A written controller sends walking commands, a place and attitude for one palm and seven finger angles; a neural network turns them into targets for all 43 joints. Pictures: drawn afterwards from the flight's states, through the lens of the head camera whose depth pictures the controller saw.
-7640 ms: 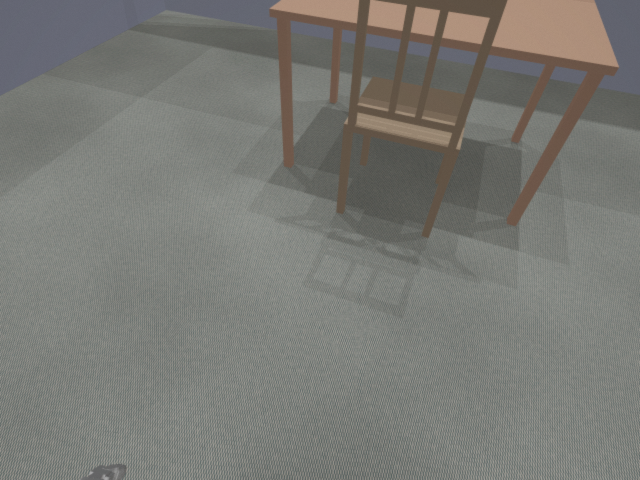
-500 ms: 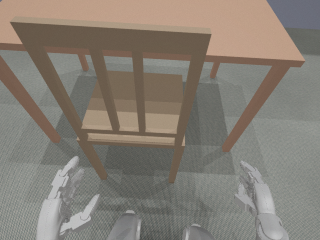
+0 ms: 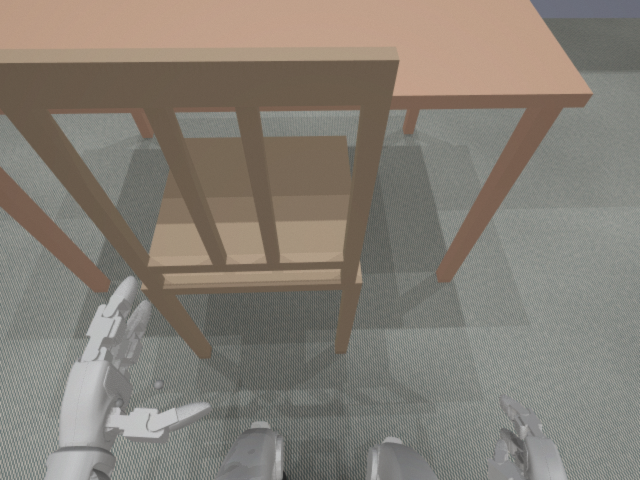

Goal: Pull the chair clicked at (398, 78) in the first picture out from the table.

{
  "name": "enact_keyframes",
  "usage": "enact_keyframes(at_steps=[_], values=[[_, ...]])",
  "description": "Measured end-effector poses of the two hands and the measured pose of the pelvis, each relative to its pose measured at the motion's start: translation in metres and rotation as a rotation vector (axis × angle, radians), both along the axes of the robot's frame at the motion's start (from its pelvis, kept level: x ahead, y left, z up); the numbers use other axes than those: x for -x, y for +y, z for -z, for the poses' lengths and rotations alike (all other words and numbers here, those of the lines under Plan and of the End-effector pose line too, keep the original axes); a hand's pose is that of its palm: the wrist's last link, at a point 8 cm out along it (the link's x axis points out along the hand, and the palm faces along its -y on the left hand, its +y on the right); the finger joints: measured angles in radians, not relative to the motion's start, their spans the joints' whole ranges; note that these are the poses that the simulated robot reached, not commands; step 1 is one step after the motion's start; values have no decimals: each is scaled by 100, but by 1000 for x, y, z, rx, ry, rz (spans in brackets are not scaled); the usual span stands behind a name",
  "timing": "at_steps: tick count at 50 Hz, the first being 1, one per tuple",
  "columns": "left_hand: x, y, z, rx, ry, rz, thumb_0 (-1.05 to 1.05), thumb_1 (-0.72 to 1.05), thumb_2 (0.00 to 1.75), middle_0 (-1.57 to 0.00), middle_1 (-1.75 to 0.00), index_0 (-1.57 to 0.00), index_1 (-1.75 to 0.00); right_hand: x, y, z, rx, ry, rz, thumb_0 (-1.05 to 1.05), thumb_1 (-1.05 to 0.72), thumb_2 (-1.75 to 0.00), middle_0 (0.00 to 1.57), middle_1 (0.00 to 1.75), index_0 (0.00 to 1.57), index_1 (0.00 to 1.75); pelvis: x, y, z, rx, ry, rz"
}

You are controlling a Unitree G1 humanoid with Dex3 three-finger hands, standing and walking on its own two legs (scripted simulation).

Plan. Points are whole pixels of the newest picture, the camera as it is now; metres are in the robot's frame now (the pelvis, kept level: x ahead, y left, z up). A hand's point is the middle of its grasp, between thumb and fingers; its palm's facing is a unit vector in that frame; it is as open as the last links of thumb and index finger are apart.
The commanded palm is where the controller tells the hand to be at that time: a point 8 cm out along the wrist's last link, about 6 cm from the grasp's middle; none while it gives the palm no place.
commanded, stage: raise the hand toward the chair's back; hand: left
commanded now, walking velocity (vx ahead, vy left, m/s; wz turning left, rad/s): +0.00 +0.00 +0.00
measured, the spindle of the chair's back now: (196, 200) +0.47 +0.20 +0.03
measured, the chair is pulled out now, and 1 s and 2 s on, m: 0.00 0.00 0.00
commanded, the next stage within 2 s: aim the fingers beside a spindle in 1.08 s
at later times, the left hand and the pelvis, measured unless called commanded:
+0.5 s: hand (127, 360) +0.24 +0.22 +0.05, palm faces +0.09 -0.99 -0.05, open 16.9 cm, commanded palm +0.22 +0.28 +0.06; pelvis +0.01 +0.02 +0.01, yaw +1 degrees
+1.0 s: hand (124, 344) +0.25 +0.23 +0.05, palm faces +0.08 -0.99 -0.06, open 16.9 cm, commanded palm +0.23 +0.28 +0.06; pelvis +0.01 +0.02 +0.02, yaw +0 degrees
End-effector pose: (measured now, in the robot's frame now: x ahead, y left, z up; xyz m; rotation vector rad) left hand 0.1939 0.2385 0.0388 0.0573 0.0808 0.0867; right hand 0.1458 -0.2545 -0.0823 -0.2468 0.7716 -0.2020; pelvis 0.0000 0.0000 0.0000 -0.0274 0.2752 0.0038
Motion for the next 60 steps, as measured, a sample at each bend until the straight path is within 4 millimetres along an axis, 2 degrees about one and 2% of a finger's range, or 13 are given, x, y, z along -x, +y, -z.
enact_keyframes(at_steps=[5, 12, 17, 24, 32, 40, 60], values=[[-4, 5, -2, 8, -6, 1, 0, -21, 42, -9, -13, -9, -13, -17, 6, -11, 10, -51, -24, 2, -90, -90, 20, 30, 20, 30, -1, 4, -2, 4, -6, -3], [-8, 14, -9, 5, -25, -12, 0, -37, 35, -8, -10, -7, -10, -41, 31, -22, -22, -105, -91, 1, -90, -90, 20, 30, 20, 30, -3, 9, -7, 10, -13, -10], [-11, 23, -9, 8, -17, -11, 0, -45, 32, -7, -9, -7, -9, -49, 45, -23, -42, -111, -125, 1, -90, -90, 20, 30, 20, 30, -5, 12, -8, 15, -17, -14], [-19, 33, -12, 7, -18, -8, -1, -49, 30, -7, -8, -6, -9, -44, 50, -21, -42, -80, -133, 1, -90, -90, 20, 30, 20, 30, -6, 16, -10, 22, -19, -18], [-33, 43, -15, 5, -18, 5, -1, -50, 30, -6, -8, -6, -8, -28, 42, -20, -21, -29, -98, 1, -90, -90, 20, 30, 20, 30, -9, 20, -14, 23, -19, -14], [-38, 42, -16, 9, -15, 13, -1, -50, 30, -6, -8, -6, -8, -18, 34, -23, -8, -11, -70, 1, -90, -90, 20, 30, 20, 30, -11, 23, -17, 21, -19, -7], [-33, 37, -20, -8, -29, 0, -1, -50, 30, -7, -8, -6, -8, -30, 40, -21, -42, -42, -101, 1, -90, -90, 20, 30, 20, 30, -9, 17, -16, 15, -23, -10]])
